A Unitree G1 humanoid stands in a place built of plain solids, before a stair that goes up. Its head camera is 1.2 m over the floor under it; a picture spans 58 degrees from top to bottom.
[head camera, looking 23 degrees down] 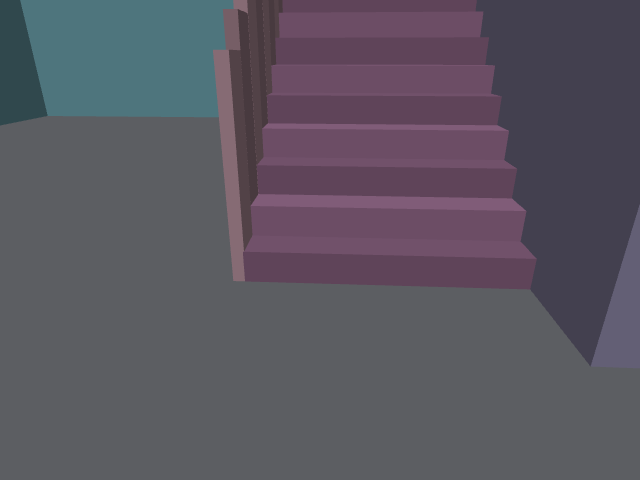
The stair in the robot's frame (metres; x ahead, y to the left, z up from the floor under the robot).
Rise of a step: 0.19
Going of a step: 0.24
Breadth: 1.60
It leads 3 degrees to the right of straight ahead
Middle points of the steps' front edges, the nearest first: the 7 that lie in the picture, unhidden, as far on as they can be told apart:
2.16 -0.37 0.19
2.40 -0.39 0.38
2.64 -0.40 0.57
2.88 -0.42 0.76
3.12 -0.43 0.95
3.36 -0.44 1.14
3.60 -0.46 1.33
